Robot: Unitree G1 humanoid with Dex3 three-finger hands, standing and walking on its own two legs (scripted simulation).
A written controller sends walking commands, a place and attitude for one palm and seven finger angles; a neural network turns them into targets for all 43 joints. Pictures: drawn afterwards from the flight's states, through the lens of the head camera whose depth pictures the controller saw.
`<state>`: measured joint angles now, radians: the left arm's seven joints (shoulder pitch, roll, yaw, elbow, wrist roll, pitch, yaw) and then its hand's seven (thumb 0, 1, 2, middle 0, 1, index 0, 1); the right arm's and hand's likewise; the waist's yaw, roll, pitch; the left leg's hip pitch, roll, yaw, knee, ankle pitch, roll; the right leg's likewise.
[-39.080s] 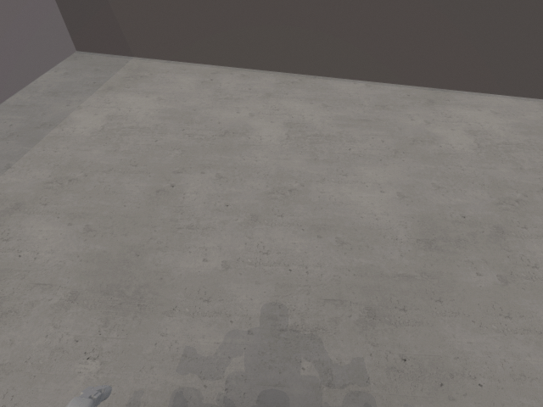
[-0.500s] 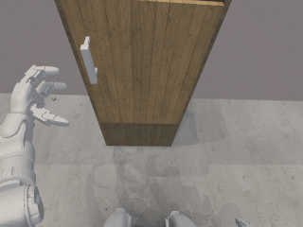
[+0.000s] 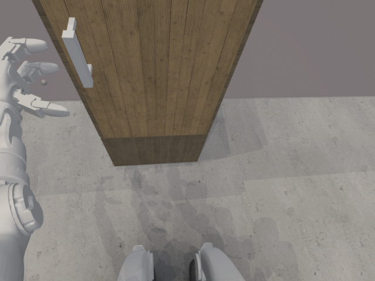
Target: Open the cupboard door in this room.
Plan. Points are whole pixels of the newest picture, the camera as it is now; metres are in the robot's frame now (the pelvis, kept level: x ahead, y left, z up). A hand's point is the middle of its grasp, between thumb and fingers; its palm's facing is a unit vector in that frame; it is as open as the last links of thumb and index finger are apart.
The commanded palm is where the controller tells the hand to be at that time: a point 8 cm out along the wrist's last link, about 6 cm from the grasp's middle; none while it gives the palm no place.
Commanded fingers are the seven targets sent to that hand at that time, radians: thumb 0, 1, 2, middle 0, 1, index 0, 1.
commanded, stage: move the hooked fingers beside the handle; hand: left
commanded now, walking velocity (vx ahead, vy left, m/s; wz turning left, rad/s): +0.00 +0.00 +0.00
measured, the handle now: (80, 55) +0.56 +0.19 +0.08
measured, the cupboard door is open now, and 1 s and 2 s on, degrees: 0 0 0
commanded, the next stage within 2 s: slide the fingers in behind the handle in 1.10 s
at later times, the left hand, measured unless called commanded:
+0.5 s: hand (41, 80) +0.51 +0.26 +0.07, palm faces +0.04 -1.00 -0.02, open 14.0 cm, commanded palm +0.50 +0.29 +0.07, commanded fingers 0.00 -0.50 0.30 -0.30 -1.20 -0.30 -1.20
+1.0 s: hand (52, 71) +0.52 +0.24 +0.08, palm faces +0.04 -1.00 -0.03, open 14.0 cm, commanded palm +0.50 +0.28 +0.07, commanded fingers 0.00 -0.50 0.30 -0.30 -1.20 -0.30 -1.20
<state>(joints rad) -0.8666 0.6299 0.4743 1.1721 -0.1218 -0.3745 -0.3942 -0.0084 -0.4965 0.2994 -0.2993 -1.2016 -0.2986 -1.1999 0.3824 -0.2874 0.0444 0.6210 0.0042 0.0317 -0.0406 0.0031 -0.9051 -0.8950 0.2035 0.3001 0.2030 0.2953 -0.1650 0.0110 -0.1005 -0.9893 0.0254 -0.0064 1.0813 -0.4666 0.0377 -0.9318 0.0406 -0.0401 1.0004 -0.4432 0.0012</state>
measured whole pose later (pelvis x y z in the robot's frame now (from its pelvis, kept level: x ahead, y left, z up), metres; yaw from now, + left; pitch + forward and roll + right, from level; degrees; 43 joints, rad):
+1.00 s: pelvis +0.01 +0.00 +0.00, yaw -1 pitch +23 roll -5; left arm -0.93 0.64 0.47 1.19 -0.08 -0.38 -0.34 -0.01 -0.50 0.30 -0.30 -1.20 -0.30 -1.20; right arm 0.39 -0.27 0.06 0.60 -0.01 0.10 -0.01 0.00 -0.91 -0.89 0.20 0.30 0.20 0.30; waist -0.19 0.03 -0.10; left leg -1.02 0.03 -0.01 1.10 -0.48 0.04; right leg -0.96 0.05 -0.04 1.00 -0.45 0.01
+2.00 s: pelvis +0.01 +0.00 +0.00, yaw +0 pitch +23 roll -5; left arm -0.93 0.52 0.39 1.19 -0.10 -0.40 -0.24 -0.01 -0.50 0.30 -0.31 -1.21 -0.32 -1.24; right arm 0.40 -0.26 0.04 0.63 -0.02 0.07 0.01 0.00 -0.91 -0.90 0.20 0.30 0.20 0.30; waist -0.17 0.03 -0.12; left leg -1.02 0.02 -0.03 1.11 -0.49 0.04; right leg -0.94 0.04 -0.06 1.01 -0.46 0.00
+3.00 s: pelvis +0.00 -0.01 +0.00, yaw +0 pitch +22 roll -3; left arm -0.92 0.49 0.38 1.19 -0.08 -0.43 -0.19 -0.01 -0.47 0.31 -0.30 -1.21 -0.30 -1.21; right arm 0.40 -0.27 0.03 0.62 -0.02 0.06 0.01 0.00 -0.91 -0.90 0.20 0.30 0.20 0.30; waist -0.18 0.03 -0.11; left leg -1.01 0.03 -0.02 1.10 -0.48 0.02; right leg -0.96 0.05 -0.05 1.03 -0.46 -0.01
